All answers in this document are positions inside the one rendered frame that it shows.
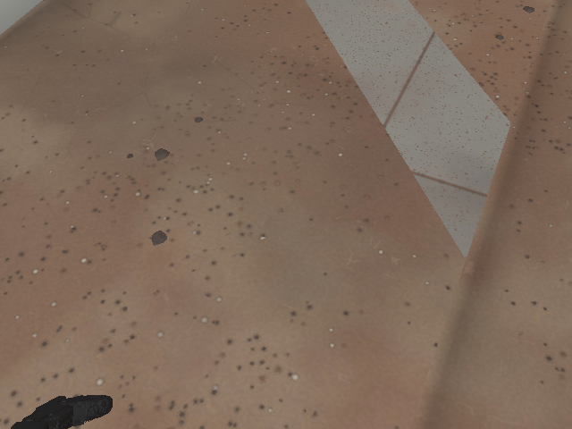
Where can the left robot hand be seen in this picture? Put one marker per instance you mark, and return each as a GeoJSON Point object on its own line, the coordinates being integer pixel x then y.
{"type": "Point", "coordinates": [62, 413]}

